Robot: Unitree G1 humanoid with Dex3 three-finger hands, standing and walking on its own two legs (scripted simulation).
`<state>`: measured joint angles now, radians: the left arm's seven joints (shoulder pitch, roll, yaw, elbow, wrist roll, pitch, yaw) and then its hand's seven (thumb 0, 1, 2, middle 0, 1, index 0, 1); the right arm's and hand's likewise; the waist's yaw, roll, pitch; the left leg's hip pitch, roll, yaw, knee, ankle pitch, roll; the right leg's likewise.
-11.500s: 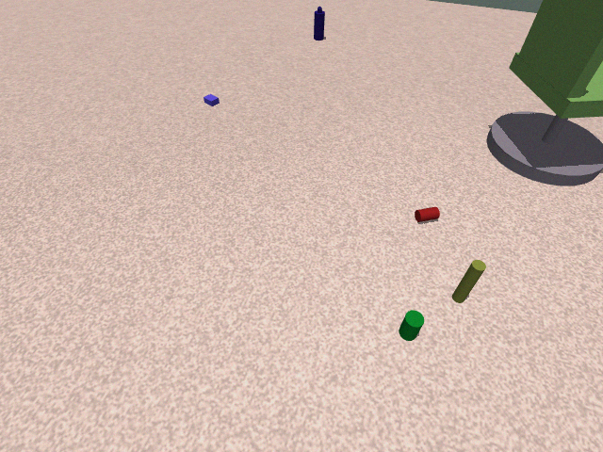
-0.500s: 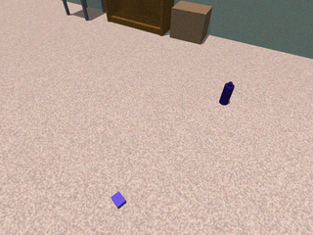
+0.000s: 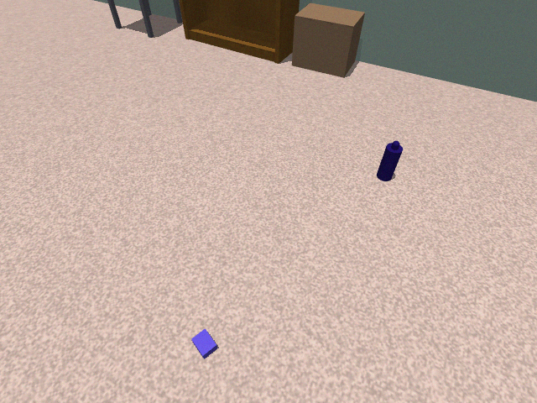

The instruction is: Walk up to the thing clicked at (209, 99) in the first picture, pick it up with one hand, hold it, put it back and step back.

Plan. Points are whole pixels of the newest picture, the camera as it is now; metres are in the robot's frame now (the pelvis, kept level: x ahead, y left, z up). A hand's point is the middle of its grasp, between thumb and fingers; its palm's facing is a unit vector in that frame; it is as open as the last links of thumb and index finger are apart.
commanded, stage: stand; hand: left
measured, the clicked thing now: (204, 343) +0.47 +0.24 -0.77
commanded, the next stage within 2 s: walk up in 0.62 s
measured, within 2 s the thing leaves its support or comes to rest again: neither
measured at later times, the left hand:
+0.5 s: hand out of the picture +0.07 +0.25 -0.16, palm faces -0.03 -0.94 -0.34, open 7.4 cm
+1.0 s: hand out of the picture +0.07 +0.33 -0.17, palm faces +0.00 -0.94 -0.35, open 7.4 cm
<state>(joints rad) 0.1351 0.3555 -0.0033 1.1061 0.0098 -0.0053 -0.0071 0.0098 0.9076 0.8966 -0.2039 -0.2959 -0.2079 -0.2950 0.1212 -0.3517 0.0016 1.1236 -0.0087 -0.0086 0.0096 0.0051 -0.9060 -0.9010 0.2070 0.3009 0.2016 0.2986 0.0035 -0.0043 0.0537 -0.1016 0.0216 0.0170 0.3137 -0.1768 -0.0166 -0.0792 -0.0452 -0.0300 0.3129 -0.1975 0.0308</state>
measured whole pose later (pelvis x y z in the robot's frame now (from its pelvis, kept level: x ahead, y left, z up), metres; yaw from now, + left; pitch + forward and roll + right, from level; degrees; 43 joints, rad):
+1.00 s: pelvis +0.05 +0.05 -0.01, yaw +1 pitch -3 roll -1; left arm 0.24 0.42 0.05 1.02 0.00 0.03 -0.01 0.01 0.91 0.90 -0.20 -0.30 -0.21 -0.29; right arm 0.23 -0.35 -0.06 0.99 -0.03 -0.03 0.03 0.01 -0.91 -0.90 0.21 0.30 0.20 0.30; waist 0.01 -0.04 0.11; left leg -0.18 0.00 0.04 0.46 -0.23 0.04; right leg -0.25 -0.01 0.06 0.85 -0.50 -0.02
